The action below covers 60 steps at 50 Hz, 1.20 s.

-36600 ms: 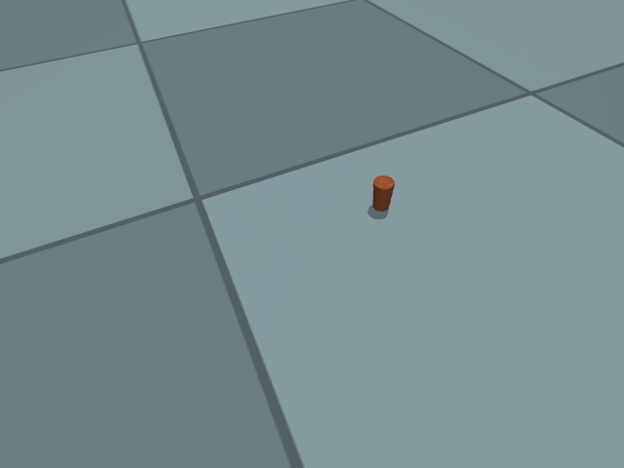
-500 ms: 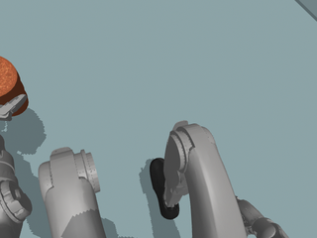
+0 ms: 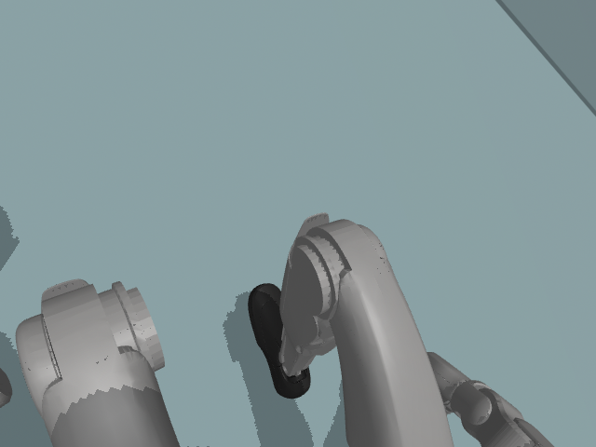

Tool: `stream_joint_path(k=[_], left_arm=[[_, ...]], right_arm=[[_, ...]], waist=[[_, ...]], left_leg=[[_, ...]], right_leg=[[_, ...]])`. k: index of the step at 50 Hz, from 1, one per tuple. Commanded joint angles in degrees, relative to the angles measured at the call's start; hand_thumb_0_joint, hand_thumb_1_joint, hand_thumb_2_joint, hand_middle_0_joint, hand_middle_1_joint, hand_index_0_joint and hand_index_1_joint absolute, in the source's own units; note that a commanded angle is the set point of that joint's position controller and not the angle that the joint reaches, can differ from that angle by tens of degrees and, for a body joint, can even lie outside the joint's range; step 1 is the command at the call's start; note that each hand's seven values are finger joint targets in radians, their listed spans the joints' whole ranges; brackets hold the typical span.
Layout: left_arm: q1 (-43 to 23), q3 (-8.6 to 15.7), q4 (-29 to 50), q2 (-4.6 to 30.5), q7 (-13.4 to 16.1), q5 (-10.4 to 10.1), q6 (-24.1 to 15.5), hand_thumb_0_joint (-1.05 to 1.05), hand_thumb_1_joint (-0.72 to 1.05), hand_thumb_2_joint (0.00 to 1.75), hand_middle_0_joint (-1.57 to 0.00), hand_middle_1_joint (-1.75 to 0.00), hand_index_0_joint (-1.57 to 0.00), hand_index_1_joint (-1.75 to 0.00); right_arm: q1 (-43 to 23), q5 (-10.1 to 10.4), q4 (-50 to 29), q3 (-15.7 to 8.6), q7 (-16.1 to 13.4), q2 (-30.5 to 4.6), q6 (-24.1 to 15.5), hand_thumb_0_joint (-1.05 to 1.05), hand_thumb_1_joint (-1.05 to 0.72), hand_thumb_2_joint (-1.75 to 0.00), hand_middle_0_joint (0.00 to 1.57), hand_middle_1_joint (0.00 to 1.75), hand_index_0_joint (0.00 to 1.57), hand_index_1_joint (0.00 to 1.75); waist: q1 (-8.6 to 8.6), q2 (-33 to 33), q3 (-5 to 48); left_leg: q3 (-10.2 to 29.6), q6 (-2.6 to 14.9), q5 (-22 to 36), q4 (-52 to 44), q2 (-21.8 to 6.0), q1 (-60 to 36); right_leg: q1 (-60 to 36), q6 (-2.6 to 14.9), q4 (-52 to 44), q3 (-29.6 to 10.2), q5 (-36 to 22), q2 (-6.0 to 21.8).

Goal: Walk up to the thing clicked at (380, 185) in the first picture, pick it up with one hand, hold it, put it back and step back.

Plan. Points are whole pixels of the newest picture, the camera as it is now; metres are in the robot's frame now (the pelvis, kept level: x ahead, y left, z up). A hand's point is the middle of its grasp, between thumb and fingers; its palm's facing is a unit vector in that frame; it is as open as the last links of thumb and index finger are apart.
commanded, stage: lower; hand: left
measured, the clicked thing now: out of the picture +0.46 +0.30 -0.19
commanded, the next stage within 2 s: loosen in 0.48 s
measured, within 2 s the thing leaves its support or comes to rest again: rests again in 1.54 s
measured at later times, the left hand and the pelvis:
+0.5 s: hand out of the picture +0.46 +0.30 -0.19, palm faces +0.47 -0.88 -0.03, open 11.9 cm; pelvis +0.00 +0.01 +0.00, yaw -2 degrees
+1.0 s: hand out of the picture +0.47 +0.30 -0.18, palm faces +0.48 -0.88 -0.01, open 12.9 cm; pelvis -0.01 +0.01 +0.00, yaw -3 degrees
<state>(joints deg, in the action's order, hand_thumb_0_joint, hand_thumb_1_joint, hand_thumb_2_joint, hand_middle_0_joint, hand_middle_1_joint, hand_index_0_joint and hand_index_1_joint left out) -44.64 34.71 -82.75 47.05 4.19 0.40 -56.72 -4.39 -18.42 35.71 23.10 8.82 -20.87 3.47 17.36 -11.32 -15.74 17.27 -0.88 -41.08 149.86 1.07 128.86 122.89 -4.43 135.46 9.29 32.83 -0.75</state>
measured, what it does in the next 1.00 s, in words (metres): stands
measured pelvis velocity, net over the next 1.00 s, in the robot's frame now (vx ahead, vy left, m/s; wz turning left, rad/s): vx -0.01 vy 0.01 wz -0.05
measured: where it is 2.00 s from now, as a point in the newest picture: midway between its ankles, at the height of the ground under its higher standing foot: (215, 404)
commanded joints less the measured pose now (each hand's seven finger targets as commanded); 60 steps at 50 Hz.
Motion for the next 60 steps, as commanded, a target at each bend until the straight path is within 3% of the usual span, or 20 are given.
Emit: stream_joint_path(k=[1, 6, 10, 15, 22, 29, 30, 33, 34, 40, 45, 50, 56, 60], left_arm=[[-15.2, -0.3, 8.7, 12.4, 0.2, -1.1, -6.6, 0.00, 0.10, 1.24, -1.21, -1.37, -1.23, -1.37], [-14.7, 0.1, 7.3, 14.2, 0.6, -1.5, -7.4, 0.00, 0.11, 1.23, -1.20, -1.35, -1.22, -1.36], [-15.0, 1.5, 7.2, 17.3, 1.3, -1.6, -8.5, 0.00, 0.11, 1.25, -1.21, -1.37, -1.22, -1.38], [-16.0, 0.7, 7.6, 19.0, 2.0, -0.6, -9.7, 0.00, 0.09, 1.23, -1.17, -1.33, -1.18, -1.35], [-14.1, -0.4, 4.8, 17.1, 1.7, -1.1, -9.7, 0.00, 0.08, 1.23, -1.20, -1.35, -1.21, -1.36], [-14.0, -0.8, 3.5, 17.9, 1.7, -1.3, -10.1, 0.00, 0.09, 1.22, -1.21, -1.34, -1.23, -1.35], [-13.5, -1.2, 2.8, 17.8, 1.8, -1.1, -10.1, 0.00, 0.09, 1.14, -1.20, -1.31, -1.24, -1.29], [-13.3, -1.1, 3.0, 17.8, 2.1, -1.2, -10.0, 0.00, -0.07, 0.90, -1.08, -1.12, -1.12, -1.10], [-14.3, -1.5, 3.1, 17.5, 2.1, -1.2, -10.1, 0.00, -0.12, 0.83, -1.05, -1.07, -1.09, -1.05], [-14.2, -1.7, 3.0, 18.0, 2.5, -0.9, -10.4, 0.00, -0.36, 0.56, -0.90, -0.85, -0.93, -0.82], [-13.6, -1.4, 2.4, 17.5, 2.5, -1.4, -10.2, 0.00, -0.50, 0.38, -0.61, -0.56, -0.62, -0.55], [-13.3, -2.5, 0.7, 17.6, 2.2, -1.1, -9.8, 0.00, -0.53, 0.28, -0.52, -0.43, -0.52, -0.43], [-12.0, -1.5, 0.4, 17.7, 2.2, -1.7, -9.8, 0.00, -0.56, 0.18, -0.36, -0.29, -0.37, -0.29], [-13.5, -2.2, 0.5, 17.2, 2.0, -1.8, -10.0, 0.00, -0.56, 0.16, -0.29, -0.23, -0.29, -0.23]], right_arm=[[5.2, -0.6, -0.8, -4.5, -1.2, -20.6, 0.5, 0.00, -0.91, -0.91, 0.20, 0.30, 0.20, 0.30], [3.7, -0.8, -1.8, -3.1, -1.3, -20.7, 0.8, 0.00, -0.91, -0.91, 0.20, 0.30, 0.20, 0.30], [2.6, -1.2, -2.2, -2.3, -1.4, -21.3, 0.7, 0.00, -0.91, -0.91, 0.20, 0.30, 0.20, 0.30], [1.5, -2.0, -2.4, -1.4, -1.5, -21.3, 0.8, 0.00, -0.91, -0.91, 0.20, 0.30, 0.20, 0.30], [0.4, -2.4, -2.7, -0.9, -1.7, -22.0, 0.7, 0.00, -0.91, -0.91, 0.20, 0.30, 0.20, 0.30], [-0.5, -2.7, -3.3, 0.1, -1.9, -22.5, 1.0, 0.00, -0.90, -0.90, 0.20, 0.30, 0.20, 0.30], [-0.4, -2.7, -3.2, 0.4, -1.8, -22.6, 1.2, 0.00, -0.90, -0.90, 0.20, 0.30, 0.20, 0.30], [-0.6, -2.8, -3.5, 0.5, -1.8, -22.3, 1.3, 0.00, -0.91, -0.90, 0.20, 0.30, 0.20, 0.30], [-1.1, -2.9, -3.8, 0.5, -1.8, -22.4, 1.4, 0.00, -0.91, -0.90, 0.20, 0.30, 0.20, 0.30], [-1.0, -3.1, -3.7, 0.8, -1.7, -22.3, 1.5, 0.00, -0.91, -0.89, 0.20, 0.30, 0.20, 0.30], [-1.0, -3.0, -3.8, 0.8, -1.7, -22.3, 1.3, 0.00, -0.91, -0.90, 0.20, 0.30, 0.20, 0.30], [-1.4, -2.8, -4.2, 1.0, -1.7, -22.5, 1.5, 0.00, -0.91, -0.90, 0.20, 0.30, 0.20, 0.30], [-1.2, -2.8, -4.8, 1.3, -1.6, -22.1, 1.6, 0.00, -0.90, -0.90, 0.20, 0.30, 0.20, 0.30], [-1.3, -2.7, -4.7, 1.1, -1.7, -22.3, 1.5, 0.00, -0.90, -0.90, 0.20, 0.30, 0.20, 0.30]], waist=[[5.47, 31.0, 37.1], [5.69, 28.8, 36.8], [5.57, 31.1, 35.8], [6.29, 32.8, 35.3], [7.19, 31.1, 34.0], [7.74, 30.4, 33.0], [7.87, 31.6, 32.2], [7.37, 31.2, 32.2], [8.08, 30.9, 30.9], [7.90, 31.6, 30.6], [7.89, 29.7, 31.0], [8.00, 29.5, 29.2], [7.14, 28.3, 30.7], [8.16, 27.9, 28.9]], left_leg=[[-3.3, -0.80, 10.6, -19.6, -3.8, -25.7], [-3.0, -0.40, 11.0, -18.3, -3.9, -24.3], [-2.5, -0.69, 10.1, -18.6, -4.3, -25.1], [-2.5, -0.81, 10.7, -18.2, -4.5, -25.6], [-1.2, -1.01, 10.7, -18.4, -4.9, -26.6], [-0.4, -1.09, 11.9, -18.3, -5.0, -26.4], [-0.2, -1.23, 12.4, -18.5, -5.1, -26.7], [-0.3, -1.19, 11.9, -18.5, -5.2, -26.9], [-0.1, -1.15, 11.0, -18.7, -5.1, -26.0], [0.0, -1.11, 9.6, -18.9, -5.2, -26.0], [-0.2, -0.80, 10.1, -18.5, -5.2, -25.5], [0.3, -0.80, 7.7, -19.5, -5.2, -24.1], [-0.3, -0.55, 8.6, -18.7, -5.0, -23.5], [-0.1, -0.30, 6.7, -18.9, -5.1, -22.9]], right_leg=[[-20.1, 4.47, -7.7, 7.7, -9.9, -1.7], [-21.5, 4.14, -7.9, 8.0, -10.6, -2.3], [-21.7, 4.31, -7.7, 8.2, -9.8, -2.6], [-22.1, 4.28, -7.6, 8.5, -10.6, -2.9], [-21.4, 4.02, -7.6, 9.6, -10.7, -3.0], [-21.8, 3.79, -7.4, 10.5, -11.7, -3.2], [-22.1, 3.87, -7.0, 10.5, -12.0, -3.1], [-21.7, 3.96, -7.6, 10.3, -11.4, -3.3], [-20.9, 3.87, -7.5, 10.7, -10.9, -3.3], [-21.1, 3.92, -7.8, 10.6, -9.8, -3.3], [-21.8, 3.80, -8.3, 10.4, -10.4, -3.5], [-20.2, 3.98, -8.3, 11.0, -8.4, -3.5], [-22.0, 3.84, -8.7, 10.9, -9.2, -3.8], [-20.7, 3.88, -9.1, 10.9, -7.8, -3.7]])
